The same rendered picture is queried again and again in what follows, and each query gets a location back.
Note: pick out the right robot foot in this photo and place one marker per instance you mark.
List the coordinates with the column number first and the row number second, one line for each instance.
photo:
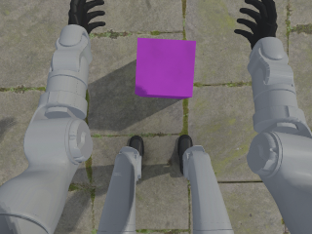
column 184, row 142

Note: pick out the robot left thigh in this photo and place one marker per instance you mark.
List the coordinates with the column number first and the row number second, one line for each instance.
column 119, row 210

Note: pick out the right robot hand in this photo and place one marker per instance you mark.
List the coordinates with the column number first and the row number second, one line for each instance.
column 265, row 26

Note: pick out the robot left upper arm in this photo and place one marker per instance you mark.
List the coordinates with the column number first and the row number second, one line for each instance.
column 32, row 202

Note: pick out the left robot hand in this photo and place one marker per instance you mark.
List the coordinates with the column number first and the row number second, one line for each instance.
column 78, row 14

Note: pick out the carton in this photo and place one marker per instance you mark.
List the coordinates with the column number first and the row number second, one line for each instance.
column 165, row 68

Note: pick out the robot right upper arm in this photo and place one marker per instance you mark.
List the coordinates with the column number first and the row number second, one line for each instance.
column 284, row 164

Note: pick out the left robot forearm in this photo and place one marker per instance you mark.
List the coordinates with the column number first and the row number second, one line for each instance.
column 68, row 77

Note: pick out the right robot forearm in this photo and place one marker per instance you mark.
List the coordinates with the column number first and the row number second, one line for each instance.
column 274, row 94

